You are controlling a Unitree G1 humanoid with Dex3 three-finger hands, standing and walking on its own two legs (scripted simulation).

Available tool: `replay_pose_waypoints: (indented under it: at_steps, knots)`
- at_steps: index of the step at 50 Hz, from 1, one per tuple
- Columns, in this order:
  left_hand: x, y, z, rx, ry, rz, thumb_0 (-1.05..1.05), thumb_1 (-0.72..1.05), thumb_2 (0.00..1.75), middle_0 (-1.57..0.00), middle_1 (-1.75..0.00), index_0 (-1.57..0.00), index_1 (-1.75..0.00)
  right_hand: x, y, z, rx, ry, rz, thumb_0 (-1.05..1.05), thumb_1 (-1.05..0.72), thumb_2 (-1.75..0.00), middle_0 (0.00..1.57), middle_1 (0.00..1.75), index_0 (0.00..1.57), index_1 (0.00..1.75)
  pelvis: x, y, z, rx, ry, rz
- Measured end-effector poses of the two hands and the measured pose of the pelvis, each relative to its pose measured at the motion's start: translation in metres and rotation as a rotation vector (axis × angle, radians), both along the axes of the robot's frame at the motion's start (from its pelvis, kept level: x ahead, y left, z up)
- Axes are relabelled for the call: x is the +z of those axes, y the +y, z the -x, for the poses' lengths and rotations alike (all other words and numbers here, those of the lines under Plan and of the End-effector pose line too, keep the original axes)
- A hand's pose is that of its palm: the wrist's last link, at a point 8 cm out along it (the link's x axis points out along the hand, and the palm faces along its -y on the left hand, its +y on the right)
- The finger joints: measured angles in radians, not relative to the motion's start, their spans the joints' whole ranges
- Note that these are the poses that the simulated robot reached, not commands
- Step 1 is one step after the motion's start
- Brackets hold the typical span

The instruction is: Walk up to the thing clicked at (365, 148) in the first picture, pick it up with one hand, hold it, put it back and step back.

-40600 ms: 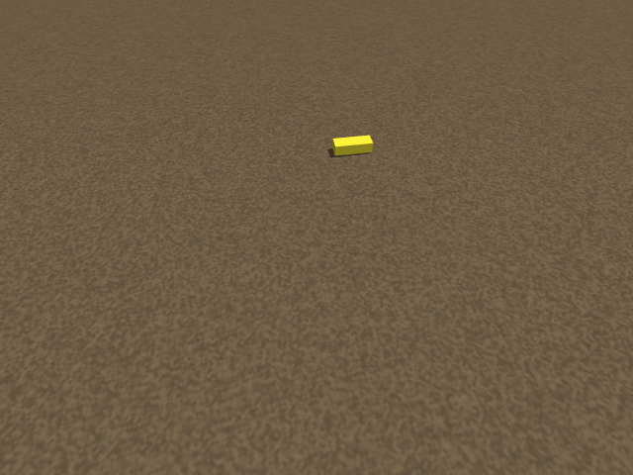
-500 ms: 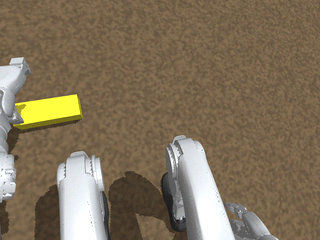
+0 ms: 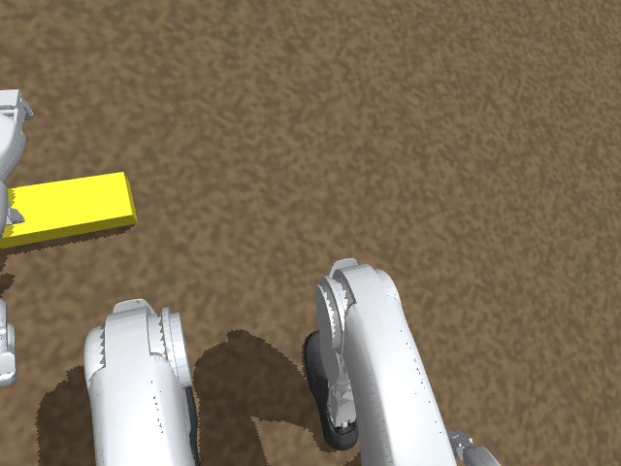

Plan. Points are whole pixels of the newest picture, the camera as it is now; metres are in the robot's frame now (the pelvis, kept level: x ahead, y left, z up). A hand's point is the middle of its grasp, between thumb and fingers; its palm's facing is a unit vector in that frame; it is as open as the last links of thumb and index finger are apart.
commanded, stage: home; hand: left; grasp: from above
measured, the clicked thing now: (64, 209) +0.49 +0.29 -0.30
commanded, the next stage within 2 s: none
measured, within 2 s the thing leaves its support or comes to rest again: neither
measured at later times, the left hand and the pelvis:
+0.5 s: hand out of the picture +0.33 +0.27 +0.05, palm faces -0.27 -0.64 -0.72, open 7.9 cm; pelvis +0.01 +0.00 +0.16, yaw +4 degrees
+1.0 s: hand out of the picture +0.25 +0.21 +0.26, palm faces +0.14 -0.95 -0.27, open 7.4 cm; pelvis +0.06 +0.00 +0.33, yaw +7 degrees
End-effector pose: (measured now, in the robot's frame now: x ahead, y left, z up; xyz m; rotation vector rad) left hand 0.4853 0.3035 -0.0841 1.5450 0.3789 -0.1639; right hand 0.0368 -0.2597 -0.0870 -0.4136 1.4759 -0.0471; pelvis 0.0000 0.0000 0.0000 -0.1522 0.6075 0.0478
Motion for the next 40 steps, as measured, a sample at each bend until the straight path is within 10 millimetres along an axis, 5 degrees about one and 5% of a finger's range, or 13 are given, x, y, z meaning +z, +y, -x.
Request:
replay_pose_waypoints:
  at_steps: [8,14,24,32,40]
  knots:
    - [0.055,0.007,0.002,0.154,0.053,0.039,0.00,-0.19,0.88,-0.20,-0.71,-0.19,-0.71,0.012,0.006,-0.023,-0.043,-0.076,-0.073,0.01,-0.89,-0.89,0.20,0.30,0.20,0.30,0.031,0.001,-0.005,0.003,0.031,-0.012]
    - [0.095,0.001,0.048,0.234,0.116,0.214,0.00,0.17,0.84,-0.21,-0.50,-0.20,-0.50,0.044,0.003,-0.045,-0.053,-0.115,-0.095,0.01,-0.90,-0.89,0.20,0.30,0.20,0.30,0.073,0.001,-0.008,0.012,0.024,-0.029]
    - [0.172,-0.009,0.148,0.373,0.083,0.547,0.00,0.74,0.88,-0.22,-0.33,-0.21,-0.33,0.131,-0.001,-0.126,0.028,-0.346,-0.046,0.01,-0.90,-0.90,0.20,0.30,0.20,0.30,0.148,-0.004,-0.006,0.039,-0.039,-0.050]
    - [0.235,-0.018,0.203,0.577,0.084,0.739,0.01,0.87,0.90,-0.21,-0.31,-0.21,-0.30,0.212,0.022,-0.186,0.073,-0.599,-0.088,0.01,-0.91,-0.90,0.20,0.30,0.20,0.30,0.209,-0.005,-0.011,0.058,-0.124,-0.068]
    - [0.294,-0.039,0.238,0.746,0.112,0.949,0.01,0.89,0.90,-0.21,-0.30,-0.21,-0.30,0.284,0.043,-0.205,0.067,-0.719,-0.128,0.01,-0.90,-0.90,0.20,0.30,0.20,0.30,0.270,-0.005,-0.027,0.072,-0.204,-0.087]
